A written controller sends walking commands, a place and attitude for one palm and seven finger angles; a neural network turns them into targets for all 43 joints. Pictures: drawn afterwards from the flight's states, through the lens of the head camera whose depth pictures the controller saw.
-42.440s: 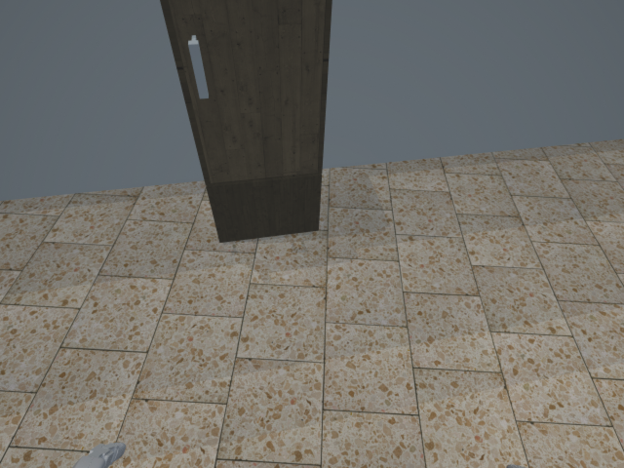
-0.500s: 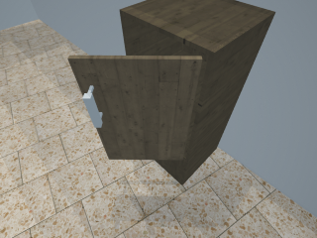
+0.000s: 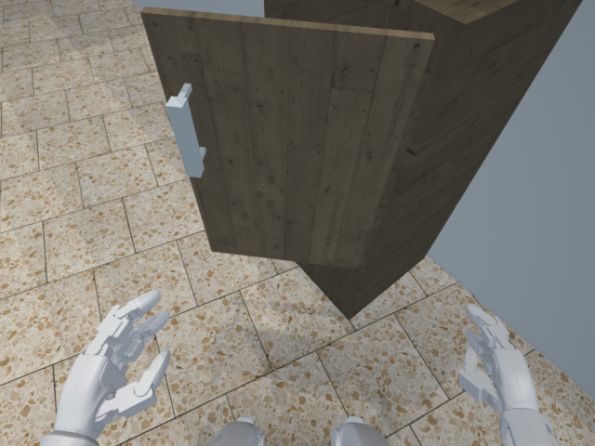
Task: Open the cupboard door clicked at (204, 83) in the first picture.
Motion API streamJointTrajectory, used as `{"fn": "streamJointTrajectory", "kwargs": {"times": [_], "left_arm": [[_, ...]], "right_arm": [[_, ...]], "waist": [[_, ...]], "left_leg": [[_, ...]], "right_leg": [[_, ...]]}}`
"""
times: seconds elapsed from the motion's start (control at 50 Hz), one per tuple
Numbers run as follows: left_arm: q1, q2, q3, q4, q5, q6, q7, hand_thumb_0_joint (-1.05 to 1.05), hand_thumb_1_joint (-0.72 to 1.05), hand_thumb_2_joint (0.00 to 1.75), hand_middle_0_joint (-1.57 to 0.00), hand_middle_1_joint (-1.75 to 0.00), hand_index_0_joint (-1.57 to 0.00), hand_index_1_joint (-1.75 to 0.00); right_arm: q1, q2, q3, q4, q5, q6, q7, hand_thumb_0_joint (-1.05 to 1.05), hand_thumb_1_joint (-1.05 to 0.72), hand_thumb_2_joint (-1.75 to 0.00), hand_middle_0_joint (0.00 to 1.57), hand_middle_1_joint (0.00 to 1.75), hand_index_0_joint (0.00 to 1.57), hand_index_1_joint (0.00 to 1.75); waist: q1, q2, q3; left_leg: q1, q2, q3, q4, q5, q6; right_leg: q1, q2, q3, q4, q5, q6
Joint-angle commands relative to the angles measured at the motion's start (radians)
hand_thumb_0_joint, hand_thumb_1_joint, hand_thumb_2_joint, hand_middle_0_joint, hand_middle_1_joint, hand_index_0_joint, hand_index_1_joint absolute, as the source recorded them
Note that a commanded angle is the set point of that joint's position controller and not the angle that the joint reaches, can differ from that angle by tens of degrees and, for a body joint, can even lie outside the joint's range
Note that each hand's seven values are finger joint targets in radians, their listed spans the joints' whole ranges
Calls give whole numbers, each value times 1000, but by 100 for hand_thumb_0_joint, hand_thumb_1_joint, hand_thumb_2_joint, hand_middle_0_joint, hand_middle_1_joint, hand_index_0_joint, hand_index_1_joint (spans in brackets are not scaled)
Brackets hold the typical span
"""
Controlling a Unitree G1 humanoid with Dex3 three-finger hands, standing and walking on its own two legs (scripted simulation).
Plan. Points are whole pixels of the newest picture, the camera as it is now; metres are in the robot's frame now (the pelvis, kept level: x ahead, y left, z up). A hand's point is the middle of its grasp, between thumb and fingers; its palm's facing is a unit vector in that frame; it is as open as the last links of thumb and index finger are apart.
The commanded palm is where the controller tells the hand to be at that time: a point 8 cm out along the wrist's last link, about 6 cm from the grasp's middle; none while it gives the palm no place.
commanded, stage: raise the hand with hooked fingers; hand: left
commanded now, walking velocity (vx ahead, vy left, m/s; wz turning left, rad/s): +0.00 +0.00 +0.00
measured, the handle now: (191, 132) +0.55 +0.23 +0.08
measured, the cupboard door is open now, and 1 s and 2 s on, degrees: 44 44 44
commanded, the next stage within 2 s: move the hooked fingers beside the handle in 1.70 s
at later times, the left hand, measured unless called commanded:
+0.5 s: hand (103, 325) +0.23 +0.25 +0.06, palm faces +0.04 -1.00 -0.07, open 11.5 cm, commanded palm +0.21 +0.30 +0.06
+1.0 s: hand (78, 282) +0.27 +0.29 +0.08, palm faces +0.00 -1.00 -0.05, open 13.8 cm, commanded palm +0.25 +0.34 +0.09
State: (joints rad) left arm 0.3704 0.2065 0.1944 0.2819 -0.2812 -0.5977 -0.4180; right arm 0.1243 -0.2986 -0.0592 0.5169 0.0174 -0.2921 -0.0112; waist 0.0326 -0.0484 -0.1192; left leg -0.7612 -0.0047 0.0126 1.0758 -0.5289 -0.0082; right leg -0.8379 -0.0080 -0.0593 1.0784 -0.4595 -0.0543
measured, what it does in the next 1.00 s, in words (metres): stands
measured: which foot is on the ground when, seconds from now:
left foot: down 0.00-1.00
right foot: down 0.00-1.00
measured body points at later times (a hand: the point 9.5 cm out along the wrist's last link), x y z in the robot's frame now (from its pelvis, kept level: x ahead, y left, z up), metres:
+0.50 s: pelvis -0.01 +0.02 +0.01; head +0.05 +0.02 +0.45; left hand +0.23 +0.31 +0.06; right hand +0.13 -0.23 -0.08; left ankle +0.00 +0.12 -0.66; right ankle +0.04 -0.09 -0.66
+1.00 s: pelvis +0.01 +0.03 +0.02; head +0.06 +0.04 +0.47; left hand +0.27 +0.34 +0.09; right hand +0.18 -0.20 -0.05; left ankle +0.00 +0.12 -0.66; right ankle +0.04 -0.09 -0.66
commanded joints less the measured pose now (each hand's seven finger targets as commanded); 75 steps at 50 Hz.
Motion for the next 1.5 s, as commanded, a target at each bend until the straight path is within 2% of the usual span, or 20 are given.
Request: {"fn": "streamJointTrajectory", "kwargs": {"times": [0.0, 0.04, 0.12, 0.16, 0.22, 0.24, 0.26, 0.34, 0.46, 0.54, 0.6, 0.64, 0.74, 0.86, 0.96, 1.04, 1.18, 1.26, 1.4, 1.48], "left_arm": [[-201, 199, 155, -445, -97, -68, 20, 0, 41, 69, -24, -62, -24, -62], [-275, 216, 123, -537, -85, -47, 36, 0, 36, 67, -24, -64, -24, -64], [-243, 204, 62, -450, -32, 53, 21, 0, 27, 63, -25, -70, -25, -70], [-204, 214, 78, -354, -39, 136, -11, 0, 22, 61, -25, -74, -25, -74], [-134, 246, 155, -274, -68, 251, -19, 0, 15, 58, -25, -78, -25, -78], [-114, 268, 198, -242, -89, 280, -21, 0, 13, 57, -25, -80, -25, -80], [-118, 264, 208, -270, -95, 289, -12, 0, 11, 56, -26, -81, -26, -81], [-162, 271, 247, -346, -109, 243, 56, 0, 1, 52, -26, -87, -26, -87], [-248, 239, 144, -324, -54, 152, 56, 0, -13, 46, -27, -96, -27, -96], [-285, 301, 172, -318, -61, 175, 18, 0, -22, 42, -28, -102, -28, -102], [-279, 343, 228, -352, -75, 191, 16, 0, -29, 39, -29, -107, -29, -107], [-291, 368, 269, -338, -92, 202, 22, 0, -34, 37, -29, -110, -29, -110], [-335, 333, 239, -271, -91, 232, 19, 0, -45, 32, -30, -117, -30, -117], [-443, 360, 227, -208, -79, 287, -45, 0, -50, 30, -30, -120, -30, -120], [-526, 446, 303, -226, -92, 269, -55, 0, -50, 30, -30, -120, -30, -120], [-531, 457, 325, -159, -104, 262, -62, 0, -50, 30, -30, -120, -30, -120], [-606, 476, 325, -56, -108, 312, -118, 0, -50, 30, -30, -120, -30, -120], [-567, 463, 330, -39, -120, 299, -129, 0, -50, 30, -30, -120, -30, -120], [-583, 468, 346, -6, -114, 266, -105, 0, -50, 30, -30, -120, -30, -120], [-612, 493, 347, -73, -101, 243, -101, 0, -50, 30, -30, -120, -30, -120]], "right_arm": [[23, -68, -16, -148, 12, -28, -30, 0, -90, -90, 20, 30, 20, 30], [46, -82, -4, -133, 7, -21, -43, 0, -90, -90, 20, 30, 20, 30], [62, -86, 8, -94, 16, -15, -61, 0, -90, -90, 20, 30, 20, 30], [66, -89, 14, -97, 24, -6, -67, 0, -90, -90, 20, 30, 20, 30], [49, -88, 16, -126, 35, 8, -71, 0, -90, -90, 20, 30, 20, 30], [33, -86, 19, -138, 35, 12, -72, 0, -90, -90, 20, 30, 20, 30], [38, -83, 23, -148, 33, 14, -70, 0, -90, -90, 20, 30, 20, 30], [46, -66, 25, -150, 18, 3, -63, 0, -90, -90, 20, 30, 20, 30], [101, -98, 26, -119, 14, -14, -55, 0, -90, -90, 20, 30, 20, 30], [119, -121, 24, -121, 23, -20, -69, 0, -90, -90, 20, 30, 20, 30], [123, -116, 25, -123, 24, -15, -73, 0, -90, -90, 20, 30, 20, 30], [125, -113, 29, -121, 22, -8, -74, 0, -90, -90, 20, 30, 20, 30], [124, -116, 38, -120, 22, 8, -66, 0, -90, -90, 20, 30, 20, 30], [133, -127, 41, -127, 30, 21, -72, 0, -90, -90, 20, 30, 20, 30], [130, -122, 48, -118, 23, 22, -79, 0, -90, -90, 20, 30, 20, 30], [136, -122, 51, -103, 22, 25, -79, 0, -90, -90, 20, 30, 20, 30], [145, -132, 46, -94, 31, 40, -85, 0, -90, -90, 20, 30, 20, 30], [152, -130, 44, -99, 25, 39, -78, 0, -90, -90, 20, 30, 20, 30], [145, -128, 42, -102, 24, 52, -72, 0, -90, -90, 20, 30, 20, 30], [147, -123, 41, -106, 22, 51, -75, 0, -90, -90, 20, 30, 20, 30]], "waist": [[-19, 142, -275], [-54, 142, -282], [-85, 137, -201], [-74, 91, -194], [-33, 30, -209], [-5, 11, -210], [1, 10, -236], [14, 31, -231], [-50, 86, -163], [-51, 104, -181], [-25, 135, -244], [-15, 128, -229], [-35, 161, -156], [-48, 130, -187], [-29, 171, -235], [-27, 135, -225], [-35, 152, -224], [-27, 98, -238], [-29, 103, -186], [-28, 159, -248]], "left_leg": [[-24, -23, 2, -40, 190, 34], [-4, -5, -22, -31, 215, 44], [-31, 5, -44, -56, 190, 46], [-51, 1, -48, -69, 190, 44], [-69, -12, -45, -121, 163, 38], [-67, -14, -48, -131, 186, 35], [-53, -16, -47, -148, 198, 34], [-24, -10, -52, -175, 237, 29], [19, -4, -60, -198, 171, 32], [60, -4, -68, -221, 159, 32], [117, -3, -69, -240, 260, 24], [128, -2, -72, -242, 313, 16], [144, 2, -73, -256, 322, 7], [174, 3, -72, -271, 325, 10], [223, 4, -77, -280, 404, -1], [219, 5, -73, -281, 433, 1], [226, 2, -57, -305, 418, 11], [219, 0, -52, -304, 435, 17], [169, -6, -36, -313, 337, 23], [213, -5, -35, -312, 372, 26]], "right_leg": [[227, -21, 175, -194, 17, 30], [194, -1, 149, -165, 64, 26], [162, 8, 107, -182, 54, 29], [186, 11, 99, -196, 53, 33], [251, -3, 100, -254, -27, 46], [283, 0, 97, -251, -13, 38], [291, -2, 80, -247, 4, 42], [292, 8, 53, -223, 55, 33], [177, 18, 24, -211, 25, 30], [200, 21, 20, -226, 32, 25], [266, 20, 9, -225, 129, 25], [286, 30, 1, -219, 178, 18], [254, 35, -9, -232, 195, 17], [278, 35, -3, -260, 214, 22], [317, 37, -2, -261, 263, 14], [340, 38, -1, -268, 298, 14], [360, 28, 11, -307, 308, 20], [389, 30, 17, -311, 338, 20], [375, 23, 34, -330, 258, 23], [404, 22, 41, -324, 291, 21]]}}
